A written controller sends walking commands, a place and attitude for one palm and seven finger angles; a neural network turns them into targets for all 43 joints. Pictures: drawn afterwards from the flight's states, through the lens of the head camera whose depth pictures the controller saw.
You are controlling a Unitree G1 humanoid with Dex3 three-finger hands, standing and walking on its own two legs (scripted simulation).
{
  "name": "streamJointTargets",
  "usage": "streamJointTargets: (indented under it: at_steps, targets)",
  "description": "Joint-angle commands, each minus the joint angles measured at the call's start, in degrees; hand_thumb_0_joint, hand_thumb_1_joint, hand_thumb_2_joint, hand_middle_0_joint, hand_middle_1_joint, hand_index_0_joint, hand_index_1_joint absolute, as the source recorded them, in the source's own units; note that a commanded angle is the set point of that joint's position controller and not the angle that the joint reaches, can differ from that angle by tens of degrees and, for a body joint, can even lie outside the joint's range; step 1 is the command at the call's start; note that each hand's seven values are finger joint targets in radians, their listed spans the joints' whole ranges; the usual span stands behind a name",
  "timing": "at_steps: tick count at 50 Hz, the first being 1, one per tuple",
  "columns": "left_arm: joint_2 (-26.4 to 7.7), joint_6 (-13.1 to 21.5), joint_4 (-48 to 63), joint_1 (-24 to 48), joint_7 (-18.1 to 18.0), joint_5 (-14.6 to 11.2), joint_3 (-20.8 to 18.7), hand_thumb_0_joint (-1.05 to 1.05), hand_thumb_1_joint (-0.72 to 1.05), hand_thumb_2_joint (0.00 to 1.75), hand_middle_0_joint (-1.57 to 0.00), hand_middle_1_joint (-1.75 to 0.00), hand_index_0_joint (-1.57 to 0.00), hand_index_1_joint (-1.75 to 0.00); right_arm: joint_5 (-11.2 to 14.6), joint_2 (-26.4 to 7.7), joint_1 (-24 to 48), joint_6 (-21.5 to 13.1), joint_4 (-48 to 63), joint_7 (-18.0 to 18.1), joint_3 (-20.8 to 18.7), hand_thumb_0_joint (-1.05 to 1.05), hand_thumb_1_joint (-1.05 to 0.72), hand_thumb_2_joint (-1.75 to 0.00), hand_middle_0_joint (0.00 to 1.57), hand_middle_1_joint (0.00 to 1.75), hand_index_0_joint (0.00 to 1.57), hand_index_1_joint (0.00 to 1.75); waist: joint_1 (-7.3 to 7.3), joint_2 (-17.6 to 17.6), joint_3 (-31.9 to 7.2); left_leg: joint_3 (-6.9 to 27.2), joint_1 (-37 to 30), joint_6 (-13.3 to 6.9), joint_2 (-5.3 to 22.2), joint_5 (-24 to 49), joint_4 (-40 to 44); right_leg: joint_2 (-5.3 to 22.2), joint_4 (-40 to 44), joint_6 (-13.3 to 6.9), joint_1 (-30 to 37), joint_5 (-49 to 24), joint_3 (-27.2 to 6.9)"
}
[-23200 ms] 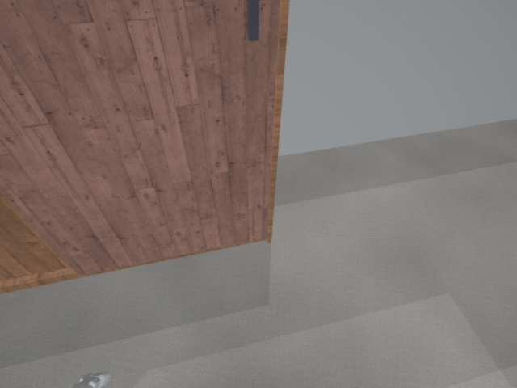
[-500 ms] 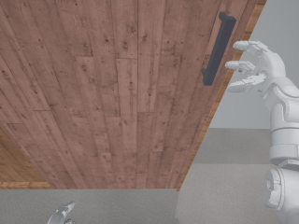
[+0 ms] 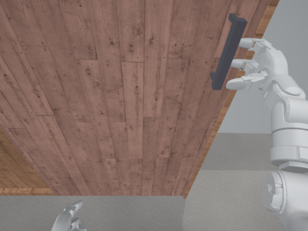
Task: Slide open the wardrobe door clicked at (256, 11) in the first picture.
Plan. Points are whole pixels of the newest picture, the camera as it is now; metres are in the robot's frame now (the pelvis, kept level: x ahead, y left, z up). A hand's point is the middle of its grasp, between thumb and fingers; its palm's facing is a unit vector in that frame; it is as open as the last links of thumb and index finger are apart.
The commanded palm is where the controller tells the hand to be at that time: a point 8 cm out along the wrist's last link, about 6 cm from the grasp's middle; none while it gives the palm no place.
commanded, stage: feel for the door with the fingertips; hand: right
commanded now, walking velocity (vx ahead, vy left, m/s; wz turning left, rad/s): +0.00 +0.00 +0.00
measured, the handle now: (224, 54) +0.48 -0.12 +0.26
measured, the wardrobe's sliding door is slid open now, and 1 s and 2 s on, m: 0.00 0.00 0.00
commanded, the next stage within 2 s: slide the fingers in behind the handle in 0.16 s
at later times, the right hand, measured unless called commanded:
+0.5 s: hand (241, 65) +0.44 -0.15 +0.26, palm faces -0.04 +1.00 +0.00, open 13.9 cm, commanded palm +0.41 -0.20 +0.27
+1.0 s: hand (227, 67) +0.43 -0.12 +0.26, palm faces -0.07 +1.00 +0.00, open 14.0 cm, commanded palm +0.40 -0.18 +0.27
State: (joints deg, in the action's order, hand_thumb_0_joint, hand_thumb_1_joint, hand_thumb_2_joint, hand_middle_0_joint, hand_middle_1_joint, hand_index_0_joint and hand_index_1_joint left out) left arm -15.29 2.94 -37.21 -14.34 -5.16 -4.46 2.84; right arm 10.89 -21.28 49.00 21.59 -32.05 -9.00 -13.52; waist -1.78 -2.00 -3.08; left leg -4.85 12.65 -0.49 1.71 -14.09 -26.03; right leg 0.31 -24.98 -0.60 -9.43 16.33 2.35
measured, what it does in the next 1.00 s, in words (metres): stands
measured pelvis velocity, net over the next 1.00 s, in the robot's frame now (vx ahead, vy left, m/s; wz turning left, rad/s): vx -0.01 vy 0.00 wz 0.01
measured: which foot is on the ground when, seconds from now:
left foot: down 0.00-1.00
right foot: down 0.00-1.00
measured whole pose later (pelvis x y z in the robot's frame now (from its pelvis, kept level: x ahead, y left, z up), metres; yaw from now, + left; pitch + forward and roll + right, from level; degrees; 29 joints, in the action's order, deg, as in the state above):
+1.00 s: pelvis -0.01 +0.00 +0.00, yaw +0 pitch +0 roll +0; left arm -14.7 3.7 -37.7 -13.3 -4.4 -4.4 3.1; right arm 11.1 -16.7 49.9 21.5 -31.0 -5.8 -11.0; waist -1.6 -2.0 -2.9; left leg -4.4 13.1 -0.5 1.8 -13.7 -26.4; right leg 0.1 -24.7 -0.7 -9.4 15.7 2.7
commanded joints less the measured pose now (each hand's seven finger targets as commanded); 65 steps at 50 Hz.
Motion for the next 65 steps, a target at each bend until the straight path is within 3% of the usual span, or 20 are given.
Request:
streamJointTargets:
  at_steps: [1,6,10,13,16,20,25,29,32,33,35,38,40,42,47,50,52,55,57,65]
  targets:
    - [-7.21,2.83,6.48,3.53,-0.66,-0.40,-2.66,0.00,0.90,0.90,-0.20,-0.30,-0.20,-0.30,1.24,-10.11,33.45,-4.67,9.48,-1.23,-0.42,0.00,0.50,-0.30,0.30,1.20,0.30,1.20,-1.54,2.76,-15.63,2.49,-4.38,-1.68,0.54,20.59,1.71,0.67,0.83,-2.12,5.83,-19.33,-3.64]
    - [-7.28,2.67,5.97,2.83,-0.56,-0.38,-2.67,0.00,0.90,0.90,-0.20,-0.30,-0.20,-0.30,0.47,-11.31,35.29,-5.07,6.58,-0.44,-0.84,0.00,0.50,-0.30,0.30,1.20,0.30,1.20,-1.31,0.03,-15.90,2.63,-3.93,-1.98,0.77,19.40,1.55,0.45,0.85,-1.86,5.13,-18.78,-3.96]
    - [-7.78,2.73,5.35,1.64,-0.62,-0.23,-3.10,0.00,0.90,0.90,-0.20,-0.30,-0.20,-0.30,0.53,-11.47,36.31,-6.48,4.12,-0.32,-0.86,0.00,0.50,-0.30,0.30,1.20,0.30,1.20,-1.77,3.67,-16.45,2.26,-4.51,-1.85,0.65,19.22,1.46,0.70,0.98,-1.99,4.74,-18.65,-4.21]
    - [-7.37,3.35,5.12,1.50,-0.49,-0.28,-2.98,0.00,0.90,0.90,-0.20,-0.30,-0.20,-0.30,0.41,-9.95,39.51,-7.75,3.98,-0.25,0.43,0.00,0.50,-0.30,0.30,1.20,0.30,1.20,-2.25,1.17,-16.38,2.63,-2.51,-1.92,0.59,17.17,1.70,0.50,0.95,-2.01,5.63,-17.03,-4.53]
    - [-7.76,3.44,4.87,0.78,-0.56,-0.25,-3.00,0.00,0.90,0.90,-0.20,-0.30,-0.20,-0.30,0.42,-11.24,38.50,-8.54,1.74,-0.25,-0.63,0.00,0.50,-0.30,0.30,1.20,0.30,1.20,-1.88,2.33,-15.89,2.59,-2.76,-1.96,0.56,15.55,1.88,0.64,1.42,-2.04,4.52,-15.64,-4.67]
    - [-7.62,3.92,4.90,0.76,-0.47,-0.23,-2.89,0.00,0.90,0.90,-0.20,-0.30,-0.20,-0.30,0.48,-8.96,37.61,-9.33,0.74,-0.77,1.22,0.00,0.50,-0.30,0.30,1.20,0.30,1.20,-1.99,2.22,-15.21,2.48,-2.26,-1.94,0.60,14.15,2.07,0.77,1.63,-2.04,4.40,-14.42,-4.68]
    - [-8.22,4.20,4.78,0.13,-0.67,-0.28,-3.05,0.00,0.90,0.90,-0.20,-0.30,-0.20,-0.30,0.42,-13.52,36.39,-9.82,-1.73,-1.12,-2.21,0.00,0.50,-0.30,0.30,1.20,0.30,1.20,-1.53,4.52,-14.52,2.86,-3.07,-1.68,0.68,11.83,2.92,0.86,2.42,-2.31,2.48,-11.54,-4.44]
    - [-7.74,4.64,5.88,0.57,-0.34,-0.51,-2.82,0.00,0.90,0.90,-0.20,-0.30,-0.20,-0.30,0.16,-13.70,33.72,-10.22,0.22,-1.57,-2.63,0.00,0.50,-0.30,0.30,1.20,0.30,1.20,-0.68,2.95,-15.09,3.01,-4.03,-1.80,0.73,12.78,2.52,0.67,2.57,-2.14,2.23,-11.98,-4.20]
    - [-7.36,5.02,6.95,1.46,0.16,-0.42,-2.75,0.00,0.90,0.90,-0.20,-0.30,-0.20,-0.30,0.20,-11.25,33.21,-10.65,6.16,-1.49,-0.71,0.00,0.50,-0.30,0.30,1.20,0.30,1.20,-0.43,-1.04,-16.07,2.86,-4.15,-2.15,0.75,13.93,2.16,0.80,2.50,-1.83,4.41,-14.20,-4.52]
    - [-7.26,5.15,7.20,1.90,0.26,-0.38,-2.83,0.00,0.90,0.90,-0.20,-0.30,-0.20,-0.30,0.43,-10.78,32.93,-10.53,7.98,-1.33,-0.85,0.00,0.50,-0.30,0.30,1.20,0.30,1.20,-0.27,-1.28,-16.28,2.77,-4.13,-2.25,0.67,14.84,1.93,0.93,2.30,-1.74,5.24,-15.44,-4.62]
    - [-7.49,5.06,7.39,2.48,0.22,-0.36,-3.06,0.00,0.90,0.90,-0.20,-0.30,-0.20,-0.30,1.26,-10.88,30.80,-9.97,10.01,-1.08,-1.54,0.00,0.50,-0.30,0.30,1.20,0.30,1.20,-0.03,2.60,-17.19,2.46,-5.32,-1.99,0.50,15.67,2.01,1.20,2.13,-1.92,5.64,-16.47,-4.65]
    - [-7.12,5.24,7.11,3.57,0.12,-0.50,-2.77,0.00,0.90,0.90,-0.20,-0.30,-0.20,-0.30,1.81,-8.93,32.77,-8.23,12.02,-0.27,-0.71,0.00,0.50,-0.30,0.30,1.20,0.30,1.20,-0.46,2.50,-15.18,2.52,-3.68,-1.82,0.27,14.42,2.29,1.02,2.50,-1.90,5.36,-14.85,-4.57]
    - [-7.23,5.07,7.16,3.86,0.26,-0.23,-2.82,0.00,0.90,0.90,-0.20,-0.30,-0.20,-0.30,1.31,-9.92,31.26,-7.32,13.60,0.99,-1.72,0.00,0.50,-0.30,0.30,1.20,0.30,1.20,0.37,2.90,-15.43,2.40,-4.46,-1.84,0.36,14.51,2.11,1.16,2.59,-1.84,5.30,-15.76,-4.58]
    - [-6.66,4.85,7.40,4.74,0.40,-0.25,-2.52,0.00,0.90,0.90,-0.20,-0.30,-0.20,-0.30,0.79,-9.58,31.36,-6.37,15.05,2.13,-1.78,0.00,0.50,-0.30,0.30,1.20,0.30,1.20,0.55,0.57,-15.66,2.72,-4.61,-1.88,0.45,15.16,2.00,0.77,2.51,-1.72,5.45,-16.13,-4.24]
    - [-6.43,3.58,7.05,5.35,0.44,-0.25,-2.43,0.00,0.90,0.90,-0.20,-0.30,-0.20,-0.30,0.55,-5.52,31.07,-3.81,13.65,3.41,1.16,0.00,0.50,-0.30,0.30,1.20,0.30,1.20,-0.27,3.98,-14.49,2.49,-4.00,-1.61,0.32,16.19,1.86,0.87,2.24,-1.81,4.97,-16.35,-3.88]
    - [-6.85,2.67,6.87,5.36,0.18,0.02,-2.55,0.00,0.90,0.90,-0.20,-0.30,-0.20,-0.30,0.40,-9.85,29.65,-2.83,11.43,3.81,-2.79,0.00,0.50,-0.30,0.30,1.20,0.30,1.20,0.47,5.44,-15.87,2.88,-6.08,-1.52,0.55,17.30,2.14,0.69,2.11,-2.00,4.42,-16.44,-3.35]
    - [-6.17,2.38,7.44,5.81,0.19,-0.16,-2.26,0.00,0.90,0.90,-0.20,-0.30,-0.20,-0.30,0.42,-7.33,31.01,-2.81,11.85,3.68,-0.62,0.00,0.50,-0.30,0.30,1.20,0.30,1.20,0.01,5.09,-15.78,2.84,-5.91,-1.46,0.60,18.41,1.76,0.47,1.87,-2.05,4.33,-16.89,-3.13]
    - [-6.29,2.22,7.77,5.78,0.23,0.10,-2.43,0.00,0.90,0.90,-0.20,-0.30,-0.20,-0.30,0.08,-8.59,31.14,-4.01,14.05,3.92,-1.36,0.00,0.50,-0.30,0.30,1.20,0.30,1.20,0.27,4.30,-18.25,2.97,-7.70,-1.55,0.73,20.85,1.38,0.51,1.41,-2.12,5.45,-19.20,-3.11]
    - [-5.77,2.17,8.52,6.35,0.38,0.09,-2.32,0.00,0.90,0.90,-0.20,-0.30,-0.20,-0.30,0.28,-6.95,30.92,-4.75,17.09,3.58,-0.25,0.00,0.50,-0.30,0.30,1.20,0.30,1.20,0.32,2.51,-19.74,3.03,-8.69,-1.69,0.77,23.45,0.70,0.32,1.11,-2.09,6.51,-21.43,-2.95]
    - [-5.94,1.40,8.28,7.47,0.44,-0.04,-2.39,0.00,0.90,0.90,-0.20,-0.30,-0.20,-0.30,0.98,-5.01,26.85,-2.43,18.22,3.42,0.50,0.00,0.50,-0.30,0.30,1.20,0.30,1.20,0.47,3.88,-16.70,2.58,-7.96,-1.50,0.61,23.68,1.21,0.41,1.05,-2.24,5.91,-21.45,-2.86]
